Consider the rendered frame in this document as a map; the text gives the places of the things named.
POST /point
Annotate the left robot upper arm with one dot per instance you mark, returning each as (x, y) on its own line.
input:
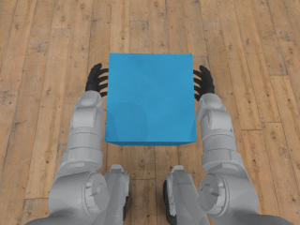
(76, 199)

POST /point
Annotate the left robot hand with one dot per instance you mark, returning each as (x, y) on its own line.
(93, 80)

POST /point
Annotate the robot right forearm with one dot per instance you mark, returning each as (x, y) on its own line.
(218, 142)

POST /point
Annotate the robot left foot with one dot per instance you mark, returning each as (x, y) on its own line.
(124, 209)

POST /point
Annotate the right robot hand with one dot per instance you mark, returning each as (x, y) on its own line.
(205, 83)

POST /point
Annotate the right robot upper arm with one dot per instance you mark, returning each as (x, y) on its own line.
(233, 200)

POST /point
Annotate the robot left forearm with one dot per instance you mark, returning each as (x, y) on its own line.
(84, 137)

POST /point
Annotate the carton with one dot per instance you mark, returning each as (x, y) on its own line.
(150, 99)

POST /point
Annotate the left robot thigh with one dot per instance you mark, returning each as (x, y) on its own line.
(117, 186)

